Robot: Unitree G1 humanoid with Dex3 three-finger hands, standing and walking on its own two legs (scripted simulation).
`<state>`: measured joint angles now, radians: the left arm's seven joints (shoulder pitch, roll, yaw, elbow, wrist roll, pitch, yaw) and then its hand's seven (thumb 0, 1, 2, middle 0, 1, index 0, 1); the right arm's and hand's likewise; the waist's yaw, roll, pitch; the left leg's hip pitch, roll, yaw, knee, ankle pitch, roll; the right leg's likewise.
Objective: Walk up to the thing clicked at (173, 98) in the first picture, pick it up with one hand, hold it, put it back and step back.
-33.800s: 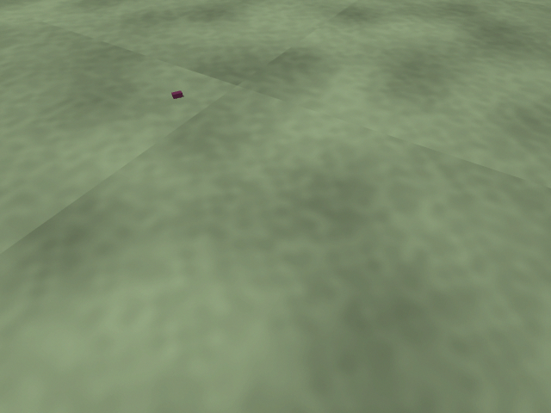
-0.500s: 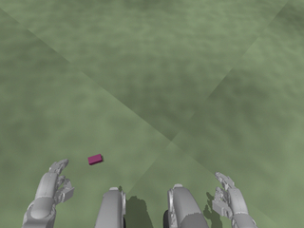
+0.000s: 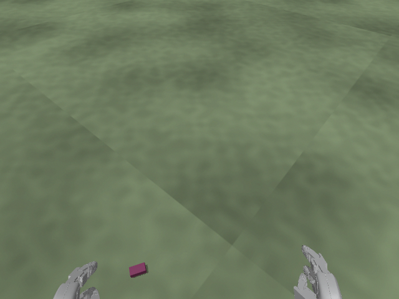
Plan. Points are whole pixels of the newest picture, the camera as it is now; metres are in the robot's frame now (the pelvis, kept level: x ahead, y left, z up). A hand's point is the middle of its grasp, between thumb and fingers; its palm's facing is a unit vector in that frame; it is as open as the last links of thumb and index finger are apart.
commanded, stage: home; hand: left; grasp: from above
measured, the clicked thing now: (137, 270) +0.42 +0.25 -0.70
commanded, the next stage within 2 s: stand in 1.92 s
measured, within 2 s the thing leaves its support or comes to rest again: neither
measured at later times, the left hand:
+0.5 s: hand out of the picture +0.16 +0.18 -0.05, palm faces +0.06 -0.98 -0.20, open 7.4 cm
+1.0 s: hand out of the picture +0.16 +0.18 -0.05, palm faces +0.06 -0.98 -0.20, open 7.4 cm
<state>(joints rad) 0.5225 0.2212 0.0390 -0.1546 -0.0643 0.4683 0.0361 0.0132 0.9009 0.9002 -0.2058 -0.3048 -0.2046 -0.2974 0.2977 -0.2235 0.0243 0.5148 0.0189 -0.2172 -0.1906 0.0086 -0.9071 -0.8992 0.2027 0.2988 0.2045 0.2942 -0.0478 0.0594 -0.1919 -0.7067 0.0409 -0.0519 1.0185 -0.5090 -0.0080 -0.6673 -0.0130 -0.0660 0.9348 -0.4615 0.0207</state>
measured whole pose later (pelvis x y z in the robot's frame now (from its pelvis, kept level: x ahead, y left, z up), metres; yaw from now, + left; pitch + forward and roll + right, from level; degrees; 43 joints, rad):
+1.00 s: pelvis +0.00 +0.00 +0.00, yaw +0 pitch +10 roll -3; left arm 0.49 0.22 0.03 -0.12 -0.05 0.46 0.02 0.01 0.90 0.90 -0.21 -0.30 -0.20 -0.30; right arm 0.28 -0.22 0.03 0.55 0.00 -0.24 -0.18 0.01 -0.90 -0.90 0.21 0.30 0.21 0.29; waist -0.03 0.05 -0.16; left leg -0.69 0.04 -0.05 1.02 -0.51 -0.01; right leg -0.65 -0.01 -0.06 0.94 -0.47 0.02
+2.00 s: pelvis +0.00 +0.00 +0.00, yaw +0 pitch +11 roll -3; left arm 0.50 0.23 0.03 -0.13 -0.06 0.46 0.02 0.01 0.90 0.90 -0.20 -0.30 -0.20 -0.30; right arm 0.28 -0.22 0.02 0.54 0.01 -0.23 -0.18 0.01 -0.90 -0.90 0.21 0.30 0.21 0.29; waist -0.04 0.05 -0.16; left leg -0.69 0.04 -0.05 1.03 -0.52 -0.01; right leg -0.65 -0.01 -0.06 0.95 -0.48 0.02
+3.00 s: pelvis -0.01 -0.01 +0.06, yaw -1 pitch -4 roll +0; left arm 0.16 0.29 0.04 1.14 0.03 0.00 0.03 0.01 0.90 0.90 -0.21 -0.30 -0.21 -0.30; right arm 0.16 -0.30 -0.04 1.12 -0.03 0.00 -0.02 0.00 -0.91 -0.90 0.20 0.30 0.21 0.29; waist 0.01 0.01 0.06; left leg -0.11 0.02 0.01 0.38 -0.20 -0.02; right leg -0.13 -0.02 -0.02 0.38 -0.19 0.02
